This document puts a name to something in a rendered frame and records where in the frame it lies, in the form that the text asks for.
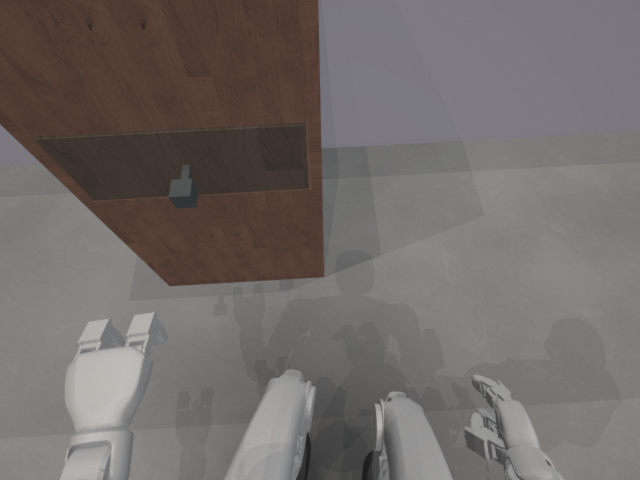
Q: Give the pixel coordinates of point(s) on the drawer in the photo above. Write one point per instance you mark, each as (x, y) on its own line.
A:
(141, 164)

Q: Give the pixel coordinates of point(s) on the robot right hand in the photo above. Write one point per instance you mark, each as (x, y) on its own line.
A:
(490, 435)

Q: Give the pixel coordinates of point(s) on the left robot forearm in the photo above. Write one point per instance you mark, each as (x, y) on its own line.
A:
(99, 454)

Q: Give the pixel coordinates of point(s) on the cabinet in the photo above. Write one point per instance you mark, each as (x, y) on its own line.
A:
(101, 66)

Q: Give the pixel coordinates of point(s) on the robot right thigh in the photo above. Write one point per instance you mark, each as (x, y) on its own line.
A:
(401, 430)

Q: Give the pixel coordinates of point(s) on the right robot forearm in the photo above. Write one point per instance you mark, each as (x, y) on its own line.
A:
(524, 462)

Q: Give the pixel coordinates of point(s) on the handle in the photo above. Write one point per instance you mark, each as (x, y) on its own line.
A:
(183, 192)

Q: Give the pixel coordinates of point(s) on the robot left thigh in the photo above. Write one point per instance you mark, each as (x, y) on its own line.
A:
(267, 449)

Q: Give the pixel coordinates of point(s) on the robot left hand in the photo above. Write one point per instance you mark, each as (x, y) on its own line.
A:
(108, 378)

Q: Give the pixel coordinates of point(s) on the robot thigh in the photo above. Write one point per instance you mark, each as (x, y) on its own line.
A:
(267, 449)
(401, 430)

